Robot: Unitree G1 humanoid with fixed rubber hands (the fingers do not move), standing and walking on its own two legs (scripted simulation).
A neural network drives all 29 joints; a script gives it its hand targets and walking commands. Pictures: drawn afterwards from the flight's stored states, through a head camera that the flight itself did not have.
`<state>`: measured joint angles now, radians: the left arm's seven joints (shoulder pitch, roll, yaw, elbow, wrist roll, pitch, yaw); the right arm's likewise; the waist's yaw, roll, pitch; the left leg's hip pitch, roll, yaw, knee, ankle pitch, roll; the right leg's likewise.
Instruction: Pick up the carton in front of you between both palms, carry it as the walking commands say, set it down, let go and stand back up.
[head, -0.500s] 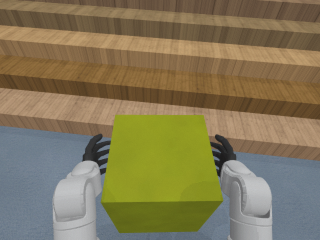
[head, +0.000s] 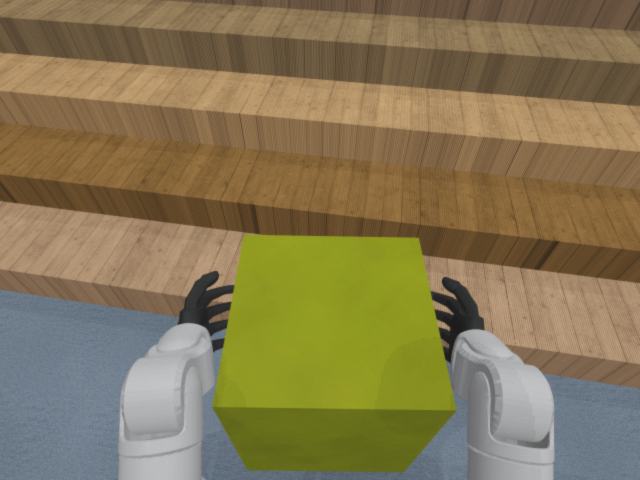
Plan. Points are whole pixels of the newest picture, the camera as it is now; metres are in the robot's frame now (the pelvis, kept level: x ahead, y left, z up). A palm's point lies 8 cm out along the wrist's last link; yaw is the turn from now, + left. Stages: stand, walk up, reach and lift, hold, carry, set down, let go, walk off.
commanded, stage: carry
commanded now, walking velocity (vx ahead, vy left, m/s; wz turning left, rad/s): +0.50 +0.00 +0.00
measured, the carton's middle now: (328, 360) +0.28 +0.00 +0.00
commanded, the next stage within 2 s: none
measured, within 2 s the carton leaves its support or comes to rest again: neither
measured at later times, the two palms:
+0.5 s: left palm (236, 79) +0.71 +0.16 +0.15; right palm (415, 86) +0.68 -0.14 +0.16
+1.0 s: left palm (299, 16) +1.08 +0.07 +0.12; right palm (425, 23) +1.06 -0.22 +0.12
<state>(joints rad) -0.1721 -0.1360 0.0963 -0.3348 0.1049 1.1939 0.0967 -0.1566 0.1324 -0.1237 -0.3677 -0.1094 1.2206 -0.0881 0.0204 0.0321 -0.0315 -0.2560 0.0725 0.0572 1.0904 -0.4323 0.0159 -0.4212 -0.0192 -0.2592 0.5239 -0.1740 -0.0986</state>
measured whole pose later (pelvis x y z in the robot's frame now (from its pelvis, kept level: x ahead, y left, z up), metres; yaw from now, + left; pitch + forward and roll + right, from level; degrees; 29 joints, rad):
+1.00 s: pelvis +0.69 -0.05 +0.00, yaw +1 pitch +5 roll -1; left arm -0.78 -0.10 0.29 -0.09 0.14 1.26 0.11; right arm -0.71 0.01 -0.29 -0.14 0.02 1.28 -0.16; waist -0.06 0.01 0.11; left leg 0.06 0.09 0.01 0.61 -0.31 0.02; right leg -1.09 0.08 -0.07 1.39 -0.56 -0.16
